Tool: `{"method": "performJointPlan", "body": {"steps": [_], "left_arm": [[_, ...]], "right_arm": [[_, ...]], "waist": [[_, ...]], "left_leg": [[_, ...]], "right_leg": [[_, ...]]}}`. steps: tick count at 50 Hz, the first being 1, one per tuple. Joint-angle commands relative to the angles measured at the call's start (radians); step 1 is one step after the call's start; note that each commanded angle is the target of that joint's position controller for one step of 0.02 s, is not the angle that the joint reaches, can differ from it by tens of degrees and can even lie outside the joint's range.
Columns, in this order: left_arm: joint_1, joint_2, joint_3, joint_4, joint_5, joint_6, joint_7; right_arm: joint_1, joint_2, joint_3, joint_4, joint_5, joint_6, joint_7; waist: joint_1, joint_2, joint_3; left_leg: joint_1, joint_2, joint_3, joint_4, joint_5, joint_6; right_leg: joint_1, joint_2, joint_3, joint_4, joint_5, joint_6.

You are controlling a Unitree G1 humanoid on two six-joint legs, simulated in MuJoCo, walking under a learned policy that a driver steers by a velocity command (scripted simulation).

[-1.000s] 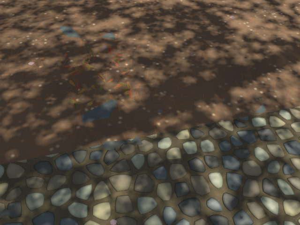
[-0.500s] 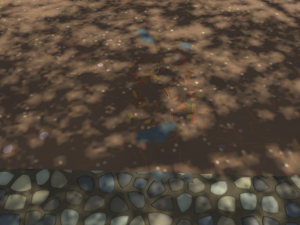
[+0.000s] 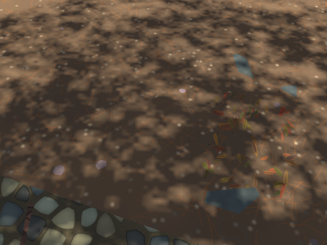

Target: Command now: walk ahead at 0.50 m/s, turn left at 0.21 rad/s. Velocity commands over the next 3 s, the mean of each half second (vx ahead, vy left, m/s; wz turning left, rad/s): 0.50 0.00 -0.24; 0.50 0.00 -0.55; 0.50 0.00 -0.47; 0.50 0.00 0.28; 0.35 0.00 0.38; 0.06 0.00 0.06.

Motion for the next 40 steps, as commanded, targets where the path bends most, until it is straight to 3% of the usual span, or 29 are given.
{"method": "performJointPlan", "body": {"steps": [1, 4, 9, 12, 15, 16, 18, 19, 20, 21, 22, 23, 24, 25, 26, 27, 29, 32, 36, 40], "left_arm": [[0.017, 0.092, 0.023, -0.063, 0.011, -0.001, 0.002], [-0.008, 0.062, 0.015, -0.059, 0.013, 0.024, 0.005], [-0.136, 0.029, 0.001, -0.087, 0.004, 0.018, -0.011], [-0.207, 0.023, -0.003, -0.119, 0.000, 0.014, -0.027], [-0.243, 0.027, -0.003, -0.152, 0.004, 0.012, -0.048], [-0.240, 0.031, -0.001, -0.160, 0.006, 0.012, -0.054], [-0.177, 0.064, 0.015, -0.164, 0.009, 0.017, -0.058], [-0.076, 0.098, 0.035, -0.145, 0.010, 0.021, -0.054], [0.077, 0.151, 0.064, -0.112, 0.008, 0.024, -0.042], [0.205, 0.258, 0.093, -0.101, 0.002, 0.034, -0.023], [0.180, 0.267, 0.087, -0.119, -0.009, 0.026, -0.027], [0.191, 0.192, 0.068, -0.124, -0.003, 0.024, -0.027], [0.152, 0.154, 0.058, -0.126, 0.003, 0.021, -0.022], [0.091, 0.140, 0.050, -0.136, 0.007, 0.019, -0.021], [0.039, 0.111, 0.042, -0.149, 0.011, 0.018, -0.017], [0.010, 0.101, 0.037, -0.167, 0.021, 0.020, -0.012], [-0.006, 0.107, 0.039, -0.171, 0.019, 0.019, -0.004], [0.020, 0.140, 0.049, -0.157, 0.011, 0.021, 0.015], [0.075, 0.147, 0.052, -0.134, 0.000, 0.039, 0.029], [0.120, 0.140, 0.052, -0.115, -0.006, 0.054, 0.034]], "right_arm": [[0.031, -0.120, -0.035, -0.046, -0.009, -0.029, -0.008], [0.039, -0.134, -0.039, -0.013, -0.013, -0.050, -0.016], [0.072, -0.145, -0.040, 0.037, -0.018, -0.055, -0.031], [0.112, -0.159, -0.047, 0.073, -0.011, -0.051, -0.034], [0.127, -0.165, -0.054, 0.099, 0.000, -0.034, -0.039], [0.121, -0.171, -0.057, 0.102, 0.003, -0.027, -0.043], [0.097, -0.201, -0.066, 0.096, 0.004, -0.011, -0.055], [0.085, -0.209, -0.067, 0.091, 0.003, 0.000, -0.063], [0.083, -0.196, -0.059, 0.085, 0.002, 0.005, -0.071], [0.151, -0.133, -0.033, 0.056, -0.029, -0.008, -0.073], [0.205, -0.045, 0.000, 0.029, -0.029, -0.041, -0.053], [0.099, -0.141, -0.019, 0.021, 0.011, -0.076, -0.032], [0.010, -0.154, -0.019, -0.010, 0.037, -0.093, -0.025], [-0.022, -0.140, -0.014, -0.019, 0.019, -0.100, -0.030], [-0.028, -0.150, -0.023, -0.019, -0.007, -0.096, -0.038], [-0.009, -0.149, -0.026, -0.018, -0.014, -0.085, -0.038], [0.024, -0.128, -0.024, -0.012, -0.022, -0.065, -0.040], [-0.047, -0.092, -0.009, -0.033, -0.028, -0.051, -0.045], [-0.192, -0.065, 0.003, -0.058, -0.015, -0.063, -0.033], [-0.237, -0.107, -0.014, -0.073, 0.001, -0.079, -0.017]], "waist": [[-0.002, 0.102, -0.129], [0.004, 0.071, -0.079], [-0.049, 0.072, -0.011], [-0.083, 0.064, 0.026], [-0.088, 0.061, 0.037], [-0.080, 0.068, 0.031], [-0.035, 0.108, -0.035], [0.023, 0.115, -0.103], [0.102, 0.083, -0.190], [0.112, -0.104, -0.317], [0.041, -0.264, -0.449], [0.114, -0.137, -0.430], [0.110, -0.077, -0.288], [0.065, 0.027, -0.181], [0.030, 0.028, -0.144], [-0.001, -0.001, -0.123], [-0.026, -0.021, -0.105], [-0.011, -0.018, -0.071], [0.055, -0.054, -0.068], [0.062, -0.075, -0.071]], "left_leg": [[0.237, 0.256, -0.313, -0.311, 0.192, 0.198], [0.214, 0.255, -0.198, -0.373, 0.272, 0.198], [0.240, 0.223, -0.030, -0.414, 0.233, 0.133], [0.317, 0.259, 0.010, -0.418, 0.219, 0.120], [0.443, 0.300, 0.033, -0.361, 0.301, 0.101], [0.475, 0.309, 0.044, -0.326, 0.385, 0.091], [0.509, 0.301, 0.077, -0.185, 0.740, 0.060], [0.495, 0.280, 0.103, -0.033, 0.885, 0.038], [0.386, 0.235, 0.134, 0.195, 0.860, 0.001], [0.089, 0.158, 0.141, 0.548, 0.422, -0.049], [-0.282, -0.059, -0.027, 0.860, -0.378, -0.105], [-0.394, 0.007, -0.170, 0.903, -0.345, -0.073], [-0.432, 0.050, -0.149, 0.856, -0.267, -0.052], [-0.407, 0.093, -0.136, 0.758, -0.203, -0.048], [-0.340, 0.123, -0.134, 0.669, -0.164, -0.055], [-0.280, 0.135, -0.135, 0.639, -0.145, -0.064], [-0.247, 0.139, -0.114, 0.561, -0.130, -0.092], [-0.241, 0.121, -0.083, 0.378, 0.010, -0.137], [-0.136, 0.052, -0.068, 0.088, 0.262, -0.149], [-0.106, 0.030, -0.110, -0.035, 0.218, -0.123]], "right_leg": [[-0.188, -0.066, 0.049, -0.031, 0.107, 0.003], [-0.237, -0.069, 0.050, -0.133, 0.225, 0.034], [-0.233, -0.022, 0.040, -0.432, 0.500, 0.028], [-0.246, 0.003, 0.030, -0.542, 0.525, 0.005], [-0.290, 0.019, 0.016, -0.597, 0.434, -0.033], [-0.283, 0.030, 0.000, -0.605, 0.383, -0.048], [-0.168, 0.092, -0.065, -0.598, 0.269, -0.086], [-0.031, 0.136, -0.095, -0.605, 0.244, -0.110], [0.211, 0.164, -0.077, -0.639, 0.290, -0.147], [0.552, -0.044, 0.243, -0.612, 0.351, -0.247], [0.827, -0.234, 0.811, -0.803, 0.112, -0.435], [0.827, -0.220, 0.799, -0.884, 0.002, -0.381], [0.705, -0.187, 0.656, -0.890, 0.032, -0.335], [0.538, -0.151, 0.550, -0.899, 0.146, -0.310], [0.422, -0.120, 0.477, -0.909, 0.261, -0.298], [0.342, -0.092, 0.437, -0.931, 0.335, -0.298], [0.259, -0.069, 0.377, -0.955, 0.434, -0.307], [0.177, -0.024, 0.287, -0.966, 0.500, -0.287], [0.149, 0.031, 0.256, -0.931, 0.387, -0.222], [0.263, -0.015, 0.378, -0.839, 0.303, -0.199]]}}
Next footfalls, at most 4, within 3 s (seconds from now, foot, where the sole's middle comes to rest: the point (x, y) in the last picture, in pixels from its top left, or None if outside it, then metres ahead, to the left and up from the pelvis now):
0.40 right None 0.40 -0.16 -0.77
0.88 left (178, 178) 0.73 -0.05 -0.77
1.40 right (262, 166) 0.80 -0.44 -0.77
1.94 left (252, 103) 1.18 -0.45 -0.77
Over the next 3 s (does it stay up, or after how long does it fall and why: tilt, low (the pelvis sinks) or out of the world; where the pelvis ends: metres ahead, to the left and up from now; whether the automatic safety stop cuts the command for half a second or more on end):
stays up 1.30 -0.62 0.00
